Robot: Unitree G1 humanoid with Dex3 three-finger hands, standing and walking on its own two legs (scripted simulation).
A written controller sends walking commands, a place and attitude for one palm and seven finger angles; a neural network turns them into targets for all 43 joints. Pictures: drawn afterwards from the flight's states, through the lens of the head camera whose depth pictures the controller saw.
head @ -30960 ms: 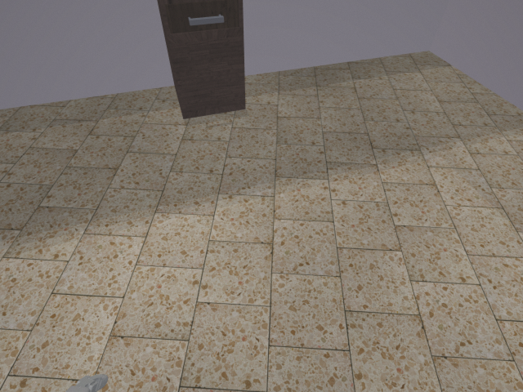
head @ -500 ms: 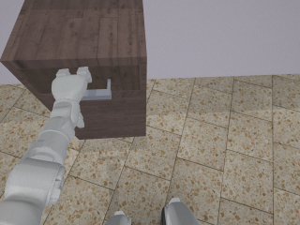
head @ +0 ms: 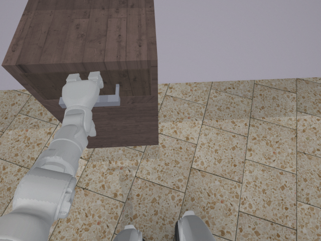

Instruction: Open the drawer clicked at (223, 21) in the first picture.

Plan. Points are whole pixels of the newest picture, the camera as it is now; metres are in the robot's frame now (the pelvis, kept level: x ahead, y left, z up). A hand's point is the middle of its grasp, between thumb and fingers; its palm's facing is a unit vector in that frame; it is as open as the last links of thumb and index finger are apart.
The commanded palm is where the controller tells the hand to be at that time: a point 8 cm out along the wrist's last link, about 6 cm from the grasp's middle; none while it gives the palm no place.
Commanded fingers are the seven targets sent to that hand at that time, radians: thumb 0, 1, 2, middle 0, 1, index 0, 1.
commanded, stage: re-aim the fingers above the handle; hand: left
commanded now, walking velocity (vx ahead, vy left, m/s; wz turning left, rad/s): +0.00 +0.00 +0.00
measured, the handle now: (91, 95) +0.56 +0.19 -0.09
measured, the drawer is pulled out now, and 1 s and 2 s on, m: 0.00 0.00 0.00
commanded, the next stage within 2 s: lower the fingers behind the handle in 1.60 s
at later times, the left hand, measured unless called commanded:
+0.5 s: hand (87, 108) +0.47 +0.17 -0.02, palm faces -0.05 -0.04 -1.00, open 13.8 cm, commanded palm +0.46 +0.18 +0.03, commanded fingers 0.00 -0.50 0.30 -0.30 -1.20 -0.30 -1.20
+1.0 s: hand (87, 104) +0.48 +0.17 -0.02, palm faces +0.02 -0.08 -1.00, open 13.8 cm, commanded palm +0.46 +0.19 +0.03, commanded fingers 0.00 -0.50 0.30 -0.30 -1.20 -0.30 -1.20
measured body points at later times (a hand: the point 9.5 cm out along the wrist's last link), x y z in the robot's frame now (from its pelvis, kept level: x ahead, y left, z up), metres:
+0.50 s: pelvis -0.02 +0.00 -0.01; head +0.11 -0.01 +0.42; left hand +0.47 +0.17 +0.03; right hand +0.01 -0.28 -0.14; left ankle -0.04 +0.10 -0.67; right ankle +0.02 -0.11 -0.67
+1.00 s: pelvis -0.01 +0.00 -0.02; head +0.12 +0.00 +0.41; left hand +0.47 +0.18 +0.03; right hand -0.01 -0.27 -0.15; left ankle -0.04 +0.10 -0.67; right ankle +0.02 -0.11 -0.67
